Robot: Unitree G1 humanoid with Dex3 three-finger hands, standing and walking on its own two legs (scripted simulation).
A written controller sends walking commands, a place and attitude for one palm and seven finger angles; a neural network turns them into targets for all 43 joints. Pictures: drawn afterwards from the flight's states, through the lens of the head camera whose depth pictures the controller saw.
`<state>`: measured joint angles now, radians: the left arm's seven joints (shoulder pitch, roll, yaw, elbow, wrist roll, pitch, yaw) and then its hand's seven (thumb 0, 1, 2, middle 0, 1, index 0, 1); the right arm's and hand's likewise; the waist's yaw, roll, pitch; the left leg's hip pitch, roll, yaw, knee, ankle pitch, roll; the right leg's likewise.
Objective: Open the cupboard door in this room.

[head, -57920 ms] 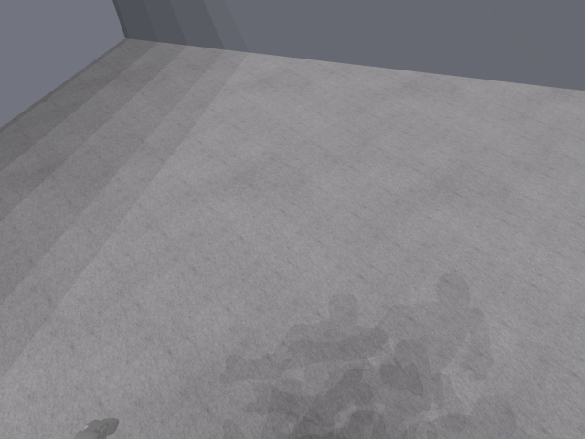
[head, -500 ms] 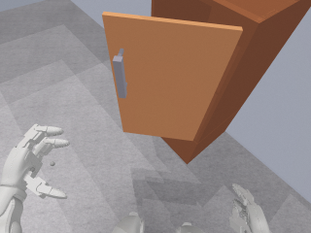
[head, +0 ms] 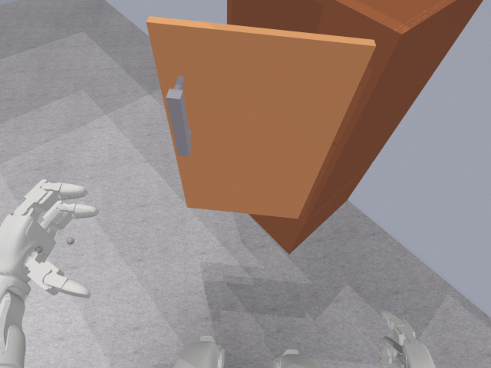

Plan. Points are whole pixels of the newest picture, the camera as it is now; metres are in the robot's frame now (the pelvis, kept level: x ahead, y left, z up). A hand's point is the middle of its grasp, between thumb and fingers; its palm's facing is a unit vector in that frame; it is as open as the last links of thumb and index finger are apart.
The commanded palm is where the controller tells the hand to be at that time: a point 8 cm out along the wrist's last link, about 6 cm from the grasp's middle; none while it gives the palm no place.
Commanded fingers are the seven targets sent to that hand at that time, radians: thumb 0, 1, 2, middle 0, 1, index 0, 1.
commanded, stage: raise the hand with hooked fingers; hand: left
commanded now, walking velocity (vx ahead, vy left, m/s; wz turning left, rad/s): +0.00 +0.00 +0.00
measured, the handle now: (182, 118) +0.55 +0.16 +0.04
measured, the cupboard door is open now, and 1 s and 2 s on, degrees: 43 43 43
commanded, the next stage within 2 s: move the hooked fingers beside the handle in 0.22 s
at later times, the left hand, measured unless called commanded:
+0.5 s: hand (78, 234) +0.29 +0.27 +0.05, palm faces +0.01 -1.00 -0.04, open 14.0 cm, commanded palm +0.29 +0.31 +0.05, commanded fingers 0.00 -0.50 0.30 -0.30 -1.20 -0.30 -1.20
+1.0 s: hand (105, 188) +0.38 +0.25 +0.04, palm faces -0.03 -1.00 -0.02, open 14.0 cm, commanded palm +0.36 +0.30 +0.05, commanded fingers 0.00 -0.50 0.30 -0.30 -1.20 -0.30 -1.20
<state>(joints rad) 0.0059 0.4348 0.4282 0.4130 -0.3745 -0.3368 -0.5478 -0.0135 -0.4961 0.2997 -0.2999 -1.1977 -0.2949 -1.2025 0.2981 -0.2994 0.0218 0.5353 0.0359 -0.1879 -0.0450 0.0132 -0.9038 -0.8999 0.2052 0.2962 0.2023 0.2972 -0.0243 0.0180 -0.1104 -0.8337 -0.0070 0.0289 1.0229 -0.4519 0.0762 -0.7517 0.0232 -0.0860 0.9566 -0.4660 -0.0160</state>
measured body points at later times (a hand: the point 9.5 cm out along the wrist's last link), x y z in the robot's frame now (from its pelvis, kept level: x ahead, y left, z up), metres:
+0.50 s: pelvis +0.00 -0.02 -0.01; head +0.07 +0.00 +0.44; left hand +0.29 +0.32 +0.05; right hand +0.16 -0.27 -0.09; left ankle +0.02 +0.07 -0.67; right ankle +0.00 -0.12 -0.67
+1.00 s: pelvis +0.00 -0.02 -0.01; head +0.10 +0.00 +0.43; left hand +0.37 +0.31 +0.05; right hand +0.10 -0.29 -0.11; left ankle +0.02 +0.07 -0.67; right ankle +0.00 -0.12 -0.67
